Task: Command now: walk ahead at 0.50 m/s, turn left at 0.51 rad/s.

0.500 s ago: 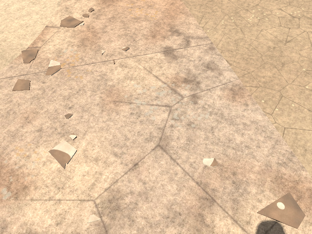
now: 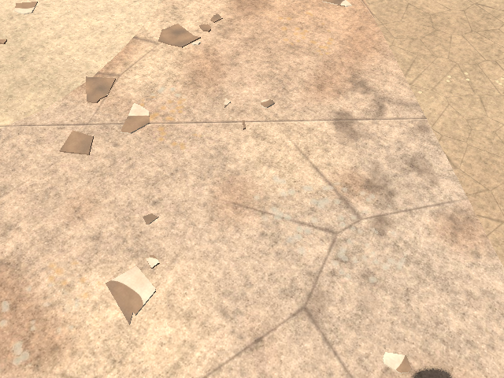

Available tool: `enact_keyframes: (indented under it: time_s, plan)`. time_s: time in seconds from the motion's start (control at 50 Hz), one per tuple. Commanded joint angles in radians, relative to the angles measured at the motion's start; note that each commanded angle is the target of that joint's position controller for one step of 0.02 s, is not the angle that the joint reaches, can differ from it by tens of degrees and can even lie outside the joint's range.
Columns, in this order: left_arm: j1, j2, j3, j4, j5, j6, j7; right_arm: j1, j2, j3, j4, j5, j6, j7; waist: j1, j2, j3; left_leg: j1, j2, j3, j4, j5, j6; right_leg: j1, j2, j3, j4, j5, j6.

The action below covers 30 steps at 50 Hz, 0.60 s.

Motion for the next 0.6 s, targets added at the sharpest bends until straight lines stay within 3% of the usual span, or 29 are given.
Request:
enact_keyframes:
  time_s: [0.02,0.12,0.18,0.24,0.28,0.3,0.32,0.34,0.36,0.38,0.4,0.46,0.52,0.6]
  plan:
    - [0.023,0.087,0.028,-0.07,0.009,0.006,0.009,-0.029,-0.15,-0.039,-0.084,0.001,-0.018,-0.02,0.039,0.085,-0.079,0.079,0.246,-0.278,-0.21,0.222,0.2,-0.085,-0.022,0.004,-0.102,0.085,0.036]
    - [-0.165,0.044,0.01,-0.115,0.001,-0.002,-0.001,0.042,-0.17,-0.047,-0.063,0.015,-0.005,-0.044,-0.031,0.103,-0.045,0.026,0.182,-0.218,-0.193,0.118,0.131,-0.007,0.042,-0.004,-0.463,0.389,0.06]
    - [-0.233,0.065,0.015,-0.135,-0.014,-0.014,-0.015,0.092,-0.171,-0.049,-0.047,0.022,0.006,-0.048,-0.055,0.11,-0.04,0.072,0.208,-0.284,-0.147,0.058,0.12,0.033,0.069,0.013,-0.558,0.409,0.053]
    - [-0.211,0.102,0.031,-0.135,-0.018,-0.026,-0.025,0.093,-0.167,-0.051,-0.049,0.018,0.015,-0.053,-0.027,0.136,-0.044,0.152,0.239,-0.376,-0.06,0.048,0.097,0.081,0.073,0.036,-0.615,0.306,0.019]
    - [-0.083,0.13,0.051,-0.101,-0.014,-0.034,-0.018,0.07,-0.137,-0.044,-0.061,0.014,0.019,-0.051,0.045,0.145,-0.094,0.137,0.196,-0.373,0.056,0.102,0.06,0.27,0.068,0.012,-0.676,0.279,-0.029]
    - [0.045,0.172,0.065,-0.088,0.004,-0.039,-0.01,0.064,-0.083,-0.023,-0.078,0.005,0.015,-0.046,0.106,0.084,-0.211,0.051,0.142,-0.309,0.275,0.055,0.026,0.5,-0.054,0.112,-0.651,0.247,-0.088]
    - [0.168,0.262,0.089,-0.062,0.021,-0.027,-0.006,0.182,-0.02,-0.003,-0.105,0.023,0.006,-0.046,0.088,-0.181,-0.364,-0.278,-0.003,-0.155,0.613,-0.245,-0.05,0.867,-0.282,0.498,-0.691,0.067,-0.24]
    - [0.188,0.21,0.08,-0.048,-0.005,-0.017,-0.014,0.198,-0.082,-0.007,-0.107,0.03,0.001,-0.047,0.088,-0.28,-0.355,-0.457,0.044,-0.137,0.794,-0.443,-0.067,0.885,-0.361,0.743,-0.777,-0.162,-0.277]
    - [0.138,0.136,0.059,-0.062,-0.011,-0.012,-0.012,0.121,-0.159,-0.029,-0.102,0.031,0.005,-0.046,0.107,-0.155,-0.213,-0.508,0.093,-0.147,0.864,-0.358,-0.073,0.765,-0.32,0.62,-0.801,-0.216,-0.235]
    - [0.091,0.11,0.049,-0.067,-0.004,-0.004,-0.009,0.053,-0.164,-0.033,-0.114,0.021,0.011,-0.046,0.101,-0.081,-0.13,-0.493,0.127,-0.108,0.869,-0.282,-0.08,0.648,-0.277,0.474,-0.808,-0.113,-0.202]
    - [0.052,0.088,0.041,-0.06,-0.001,0.0,-0.009,0.015,-0.152,-0.035,-0.127,0.012,0.013,-0.043,0.083,-0.059,-0.064,-0.473,0.153,-0.099,0.825,-0.228,-0.085,0.543,-0.234,0.367,-0.834,0.002,-0.192]
    - [0.016,0.068,0.035,-0.041,0.001,-0.007,-0.007,0.019,-0.095,-0.032,-0.137,0.022,0.03,-0.03,0.042,-0.103,-0.027,-0.39,0.201,-0.07,0.751,-0.158,-0.091,0.411,-0.174,0.176,-0.904,0.164,-0.181]
    - [0.027,0.106,0.049,-0.012,-0.001,-0.015,-0.007,-0.029,-0.069,-0.025,-0.165,0.015,0.038,-0.027,0.041,-0.064,-0.015,-0.431,0.215,-0.064,0.656,-0.078,-0.108,0.417,-0.19,0.077,-0.941,0.287,-0.208]
    - [0.053,0.129,0.051,0.026,-0.007,-0.008,-0.011,-0.115,-0.035,-0.007,-0.177,0.011,0.02,-0.012,0.066,-0.034,-0.008,-0.379,0.195,-0.035,0.408,0.102,-0.099,0.435,-0.157,-0.048,-0.95,0.387,-0.198]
